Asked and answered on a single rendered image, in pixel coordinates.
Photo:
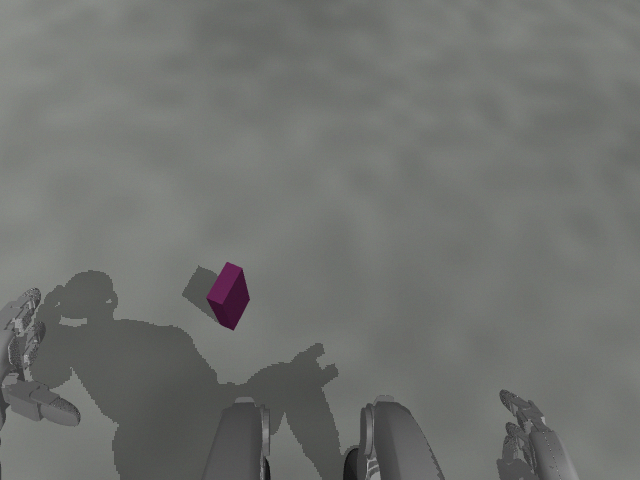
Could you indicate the carton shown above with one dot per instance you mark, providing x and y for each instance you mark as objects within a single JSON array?
[{"x": 229, "y": 296}]

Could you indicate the left robot hand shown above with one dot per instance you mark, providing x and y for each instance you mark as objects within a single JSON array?
[{"x": 30, "y": 399}]

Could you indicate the right robot foot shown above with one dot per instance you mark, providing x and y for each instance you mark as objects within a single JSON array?
[{"x": 350, "y": 466}]

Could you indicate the right robot hand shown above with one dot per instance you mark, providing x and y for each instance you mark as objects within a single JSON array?
[{"x": 543, "y": 449}]

